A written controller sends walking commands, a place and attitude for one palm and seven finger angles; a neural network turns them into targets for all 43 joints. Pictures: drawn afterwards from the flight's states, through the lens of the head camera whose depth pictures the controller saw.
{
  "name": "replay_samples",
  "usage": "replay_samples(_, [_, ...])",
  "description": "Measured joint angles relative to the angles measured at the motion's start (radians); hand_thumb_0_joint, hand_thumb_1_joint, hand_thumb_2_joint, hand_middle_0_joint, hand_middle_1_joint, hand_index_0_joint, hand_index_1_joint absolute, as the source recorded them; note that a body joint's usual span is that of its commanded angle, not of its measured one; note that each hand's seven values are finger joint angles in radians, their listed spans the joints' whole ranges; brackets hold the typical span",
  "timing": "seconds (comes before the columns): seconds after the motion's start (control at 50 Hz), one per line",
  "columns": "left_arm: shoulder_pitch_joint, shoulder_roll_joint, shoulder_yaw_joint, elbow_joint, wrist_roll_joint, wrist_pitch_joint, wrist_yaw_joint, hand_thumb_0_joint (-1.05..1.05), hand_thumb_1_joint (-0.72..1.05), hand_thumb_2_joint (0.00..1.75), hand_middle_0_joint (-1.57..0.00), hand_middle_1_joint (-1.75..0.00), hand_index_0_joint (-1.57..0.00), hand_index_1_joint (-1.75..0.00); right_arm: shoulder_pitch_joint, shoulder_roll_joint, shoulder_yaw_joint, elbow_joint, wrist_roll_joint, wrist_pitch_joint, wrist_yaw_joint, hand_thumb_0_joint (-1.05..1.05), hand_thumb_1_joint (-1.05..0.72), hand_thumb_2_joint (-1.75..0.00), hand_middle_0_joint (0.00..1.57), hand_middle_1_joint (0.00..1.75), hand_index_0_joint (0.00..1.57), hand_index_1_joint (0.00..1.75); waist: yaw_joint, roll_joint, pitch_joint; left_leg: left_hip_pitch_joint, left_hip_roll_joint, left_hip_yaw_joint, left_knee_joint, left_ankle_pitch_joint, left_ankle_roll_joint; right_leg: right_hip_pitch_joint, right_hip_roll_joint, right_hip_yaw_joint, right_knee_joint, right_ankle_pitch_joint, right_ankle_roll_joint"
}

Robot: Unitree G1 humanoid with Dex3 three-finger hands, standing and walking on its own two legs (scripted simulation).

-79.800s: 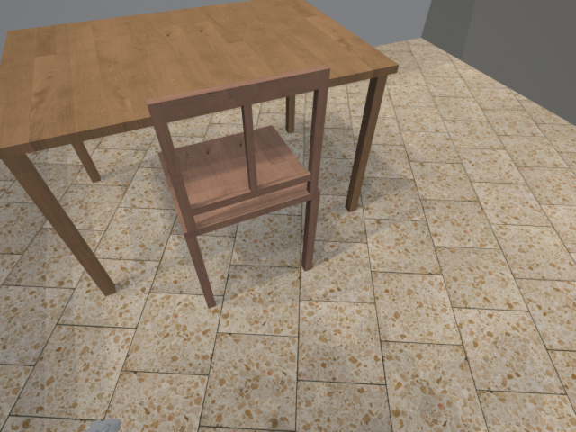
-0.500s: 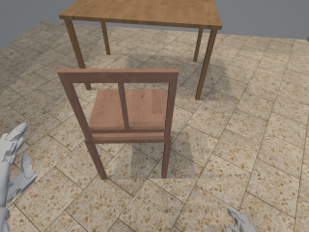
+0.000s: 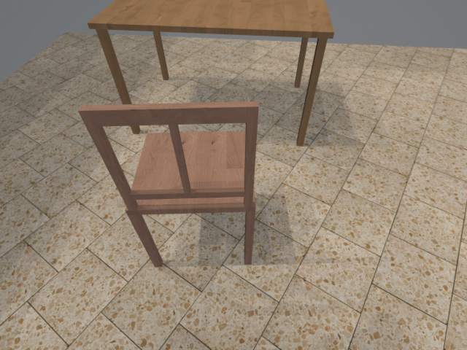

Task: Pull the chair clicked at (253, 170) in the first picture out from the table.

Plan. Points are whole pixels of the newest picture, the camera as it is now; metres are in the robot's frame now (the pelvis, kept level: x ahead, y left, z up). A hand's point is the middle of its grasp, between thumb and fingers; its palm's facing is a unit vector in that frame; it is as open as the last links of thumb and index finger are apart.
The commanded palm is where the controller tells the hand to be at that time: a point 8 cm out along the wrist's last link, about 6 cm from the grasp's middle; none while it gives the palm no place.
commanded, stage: let the arm hang, fingers relaxed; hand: left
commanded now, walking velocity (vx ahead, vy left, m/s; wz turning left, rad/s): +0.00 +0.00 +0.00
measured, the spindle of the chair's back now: (181, 160) +0.61 +0.18 -0.10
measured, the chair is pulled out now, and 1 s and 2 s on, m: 0.66 0.66 0.66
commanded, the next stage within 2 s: look to check the result in 0.56 s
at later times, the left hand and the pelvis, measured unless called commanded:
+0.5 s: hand out of the picture -0.02 +0.14 -0.18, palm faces +0.00 -0.99 -0.15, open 7.4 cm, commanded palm none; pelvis +0.00 -0.01 +0.00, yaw -1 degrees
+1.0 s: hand out of the picture -0.01 +0.14 -0.17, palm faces +0.00 -0.99 -0.17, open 7.4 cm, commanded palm none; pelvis +0.01 -0.01 +0.00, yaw -1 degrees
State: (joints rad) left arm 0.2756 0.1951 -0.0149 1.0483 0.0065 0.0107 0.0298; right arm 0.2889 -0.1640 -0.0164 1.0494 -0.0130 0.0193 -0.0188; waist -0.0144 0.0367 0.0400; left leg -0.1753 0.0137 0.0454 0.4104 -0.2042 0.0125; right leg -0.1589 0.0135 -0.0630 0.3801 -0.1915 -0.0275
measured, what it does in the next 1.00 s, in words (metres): stands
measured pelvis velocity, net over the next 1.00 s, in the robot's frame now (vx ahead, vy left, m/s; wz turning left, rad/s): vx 0.01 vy -0.01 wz -0.03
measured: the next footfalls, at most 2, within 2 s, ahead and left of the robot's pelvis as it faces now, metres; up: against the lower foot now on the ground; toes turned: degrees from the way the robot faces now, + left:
none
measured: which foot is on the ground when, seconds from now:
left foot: down 0.00-1.00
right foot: down 0.00-1.00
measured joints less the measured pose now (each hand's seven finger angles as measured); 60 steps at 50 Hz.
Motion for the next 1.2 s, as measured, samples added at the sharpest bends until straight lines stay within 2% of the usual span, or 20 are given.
replay_samples(0.12, [0.02,-0.013,-0.005,0.052,-0.001,-0.005,0.006,0.0,0.91,0.9,-0.2,-0.3,-0.2,-0.3,0.027,0.017,0.006,0.045,0.001,-0.002,0.0,0.01,-0.91,-0.9,0.2,0.3,0.2,0.3,0.005,0.009,-0.005,0.013,0.003,0.004,-0.022,0.013,-0.004,0.007,0.004,0.004,-0.013,0.009,-0.004])
replay_samples(0.42, [0.038,-0.095,-0.018,0.103,0.0,-0.015,0.007,0.01,0.91,0.9,-0.2,-0.3,-0.2,-0.3,0.067,0.047,0.004,0.097,0.003,-0.013,-0.014,0.01,-0.91,-0.9,0.2,0.3,0.2,0.3,0.004,-0.02,-0.019,0.016,0.01,0.014,-0.025,0.012,-0.01,0.003,0.011,0.014,-0.009,0.009,-0.011])
replay_samples(0.74, [0.046,-0.091,-0.008,0.104,0.0,-0.02,0.014,0.0,0.91,0.9,-0.2,-0.3,-0.2,-0.3,0.066,0.072,0.002,0.096,0.004,-0.022,-0.018,0.0,-0.91,-0.9,0.2,0.3,0.2,0.3,0.004,-0.011,-0.025,0.016,0.008,0.02,-0.022,0.004,-0.009,-0.005,0.009,0.02,0.007,-0.004,-0.01])
replay_samples(1.2, [0.044,-0.099,-0.009,0.105,0.0,-0.025,0.016,0.0,0.91,0.9,-0.2,-0.3,-0.2,-0.3,0.05,0.061,0.002,0.104,0.005,-0.027,-0.022,0.0,-0.91,-0.9,0.2,0.3,0.2,0.3,0.006,-0.013,-0.021,0.037,0.013,0.023,-0.031,-0.007,-0.015,0.011,0.014,0.024,0.003,-0.017,-0.014])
